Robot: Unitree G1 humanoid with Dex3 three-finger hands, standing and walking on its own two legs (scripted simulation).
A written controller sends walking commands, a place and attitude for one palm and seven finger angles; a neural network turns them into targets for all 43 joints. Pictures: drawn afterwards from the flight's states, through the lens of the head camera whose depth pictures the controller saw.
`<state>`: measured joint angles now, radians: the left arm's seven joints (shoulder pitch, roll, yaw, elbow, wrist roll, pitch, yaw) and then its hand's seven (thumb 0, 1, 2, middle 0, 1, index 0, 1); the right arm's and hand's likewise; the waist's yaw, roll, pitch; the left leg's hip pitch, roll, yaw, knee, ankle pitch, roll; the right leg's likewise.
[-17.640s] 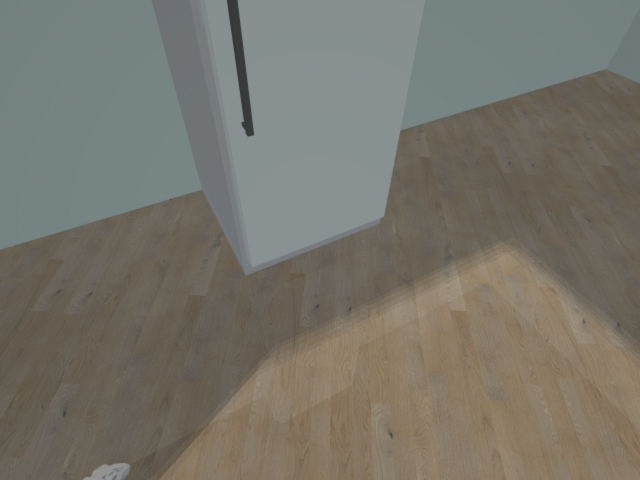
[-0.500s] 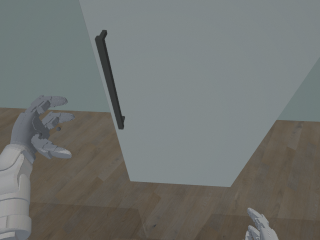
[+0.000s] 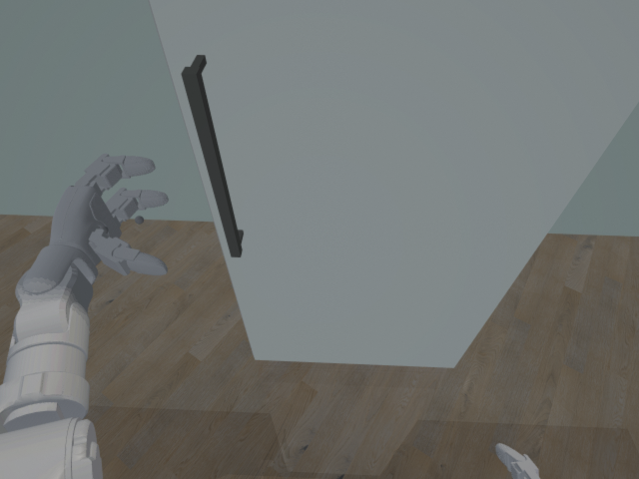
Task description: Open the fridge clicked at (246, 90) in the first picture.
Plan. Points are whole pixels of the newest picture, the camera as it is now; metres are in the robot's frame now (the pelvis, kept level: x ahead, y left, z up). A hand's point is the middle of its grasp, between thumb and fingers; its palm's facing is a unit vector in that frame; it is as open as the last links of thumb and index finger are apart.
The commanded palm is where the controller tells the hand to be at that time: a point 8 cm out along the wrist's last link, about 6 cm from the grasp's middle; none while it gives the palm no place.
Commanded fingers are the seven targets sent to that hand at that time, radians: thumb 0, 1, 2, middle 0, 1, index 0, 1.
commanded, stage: move the hooked fingers beside the handle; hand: left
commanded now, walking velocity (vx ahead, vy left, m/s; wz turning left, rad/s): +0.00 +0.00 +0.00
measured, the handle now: (221, 174) +0.52 +0.17 +0.09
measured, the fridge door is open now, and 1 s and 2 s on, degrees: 0 0 0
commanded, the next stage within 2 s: feel for the door with the fingertips in 1.32 s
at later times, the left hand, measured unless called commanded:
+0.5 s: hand (171, 187) +0.45 +0.22 +0.13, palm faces +0.00 -1.00 -0.02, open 14.0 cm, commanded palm +0.43 +0.27 +0.12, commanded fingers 0.00 -0.50 0.30 -0.30 -1.20 -0.30 -1.20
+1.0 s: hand (167, 189) +0.45 +0.22 +0.13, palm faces -0.01 -1.00 -0.01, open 14.0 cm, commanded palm +0.42 +0.27 +0.12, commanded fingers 0.00 -0.50 0.30 -0.30 -1.20 -0.30 -1.20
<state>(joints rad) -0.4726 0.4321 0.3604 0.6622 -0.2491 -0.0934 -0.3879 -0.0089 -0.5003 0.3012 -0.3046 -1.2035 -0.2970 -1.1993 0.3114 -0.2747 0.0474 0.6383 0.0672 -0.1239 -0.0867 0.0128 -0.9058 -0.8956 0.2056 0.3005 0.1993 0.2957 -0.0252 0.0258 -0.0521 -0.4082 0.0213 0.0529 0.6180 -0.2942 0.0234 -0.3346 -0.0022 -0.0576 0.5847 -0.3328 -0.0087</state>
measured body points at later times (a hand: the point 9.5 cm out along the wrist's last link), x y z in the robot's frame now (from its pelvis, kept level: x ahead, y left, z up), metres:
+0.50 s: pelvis -0.01 -0.01 -0.01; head +0.05 -0.01 +0.44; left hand +0.44 +0.27 +0.13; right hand +0.04 -0.28 -0.12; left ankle +0.01 +0.10 -0.73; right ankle -0.02 -0.11 -0.73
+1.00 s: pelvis +0.01 +0.00 -0.01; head +0.06 +0.00 +0.44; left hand +0.44 +0.28 +0.13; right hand +0.06 -0.27 -0.12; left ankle +0.01 +0.10 -0.73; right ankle -0.02 -0.11 -0.73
